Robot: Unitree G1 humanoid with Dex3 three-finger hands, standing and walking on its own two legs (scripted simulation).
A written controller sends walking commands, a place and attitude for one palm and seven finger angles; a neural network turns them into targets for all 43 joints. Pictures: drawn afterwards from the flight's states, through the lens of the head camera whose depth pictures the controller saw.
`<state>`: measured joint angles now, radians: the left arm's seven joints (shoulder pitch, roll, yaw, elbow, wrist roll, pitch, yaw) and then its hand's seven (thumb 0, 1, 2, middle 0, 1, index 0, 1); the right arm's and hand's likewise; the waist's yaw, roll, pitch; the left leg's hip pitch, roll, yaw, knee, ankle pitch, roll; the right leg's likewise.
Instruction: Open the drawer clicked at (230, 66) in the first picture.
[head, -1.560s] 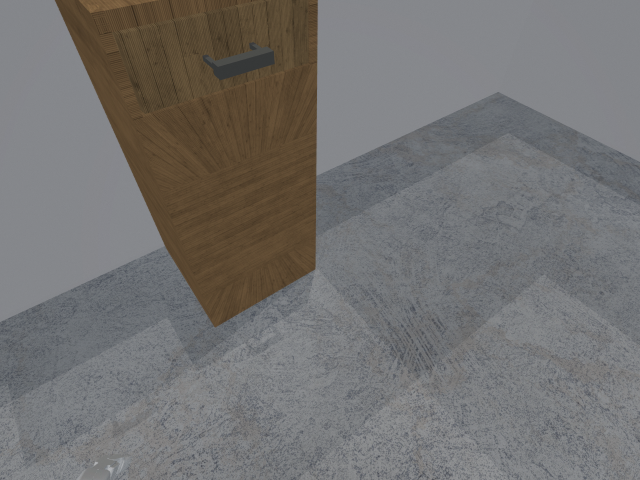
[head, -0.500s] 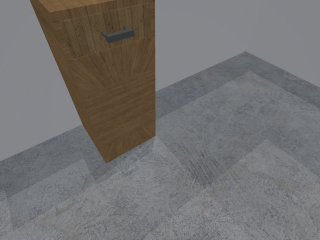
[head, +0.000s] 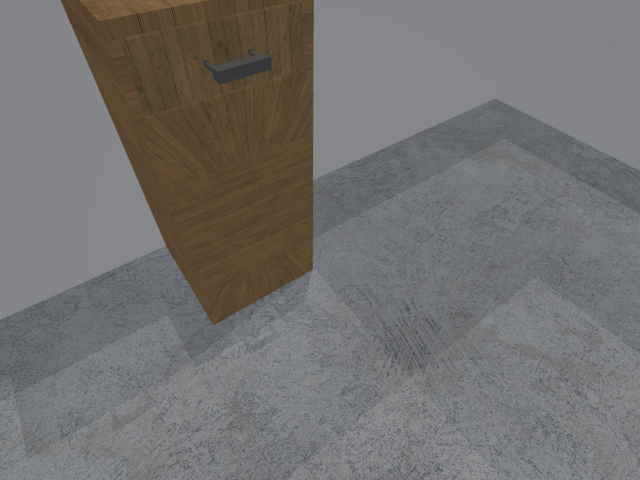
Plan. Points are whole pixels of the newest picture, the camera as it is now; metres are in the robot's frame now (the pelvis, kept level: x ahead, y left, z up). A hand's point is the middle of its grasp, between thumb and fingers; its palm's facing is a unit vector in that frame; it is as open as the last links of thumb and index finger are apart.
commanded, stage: look at it before walking up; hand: left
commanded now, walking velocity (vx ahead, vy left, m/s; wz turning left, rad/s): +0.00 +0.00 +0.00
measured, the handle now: (236, 63) +0.84 +0.22 +0.12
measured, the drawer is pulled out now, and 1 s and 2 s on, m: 0.00 0.00 0.00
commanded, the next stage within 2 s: walk to a spot facing it in 0.08 s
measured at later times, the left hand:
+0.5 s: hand out of the picture +0.07 +0.21 -0.18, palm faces -0.13 -0.95 -0.28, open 7.3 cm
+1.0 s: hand out of the picture +0.07 +0.17 -0.17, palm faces -0.29 -0.92 -0.25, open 7.3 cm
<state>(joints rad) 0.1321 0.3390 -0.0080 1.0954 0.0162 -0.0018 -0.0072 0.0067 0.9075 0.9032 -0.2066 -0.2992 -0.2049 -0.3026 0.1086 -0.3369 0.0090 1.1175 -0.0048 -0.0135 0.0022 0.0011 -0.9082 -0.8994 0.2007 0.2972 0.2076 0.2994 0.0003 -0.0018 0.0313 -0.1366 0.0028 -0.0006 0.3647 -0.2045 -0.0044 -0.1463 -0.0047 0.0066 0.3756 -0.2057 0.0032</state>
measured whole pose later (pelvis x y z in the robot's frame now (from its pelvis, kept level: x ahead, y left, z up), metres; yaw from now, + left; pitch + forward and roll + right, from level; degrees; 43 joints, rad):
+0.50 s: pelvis -0.01 -0.01 -0.02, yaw -8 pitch -2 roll +2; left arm 0.20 0.28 0.02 1.00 0.02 0.07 -0.01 0.01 0.91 0.90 -0.20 -0.30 -0.20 -0.30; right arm 0.12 -0.25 -0.02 1.01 -0.01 0.02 -0.02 0.00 -0.91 -0.90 0.20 0.30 0.21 0.30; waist 0.02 -0.03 0.08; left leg -0.20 0.04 0.13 0.54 -0.31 -0.01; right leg -0.33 0.02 0.06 0.70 -0.35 0.01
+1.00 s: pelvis -0.03 -0.01 -0.01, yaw -21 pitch +2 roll +1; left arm 0.27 0.21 0.06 0.93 0.03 0.04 -0.01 0.01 0.91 0.90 -0.21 -0.30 -0.21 -0.30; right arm 0.10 -0.25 -0.06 0.94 -0.01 0.05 -0.03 0.00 -0.91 -0.90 0.20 0.30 0.20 0.30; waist 0.04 0.00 0.05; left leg -0.41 0.03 -0.03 0.93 -0.40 -0.07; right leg -0.32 0.11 0.14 0.45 -0.15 -0.06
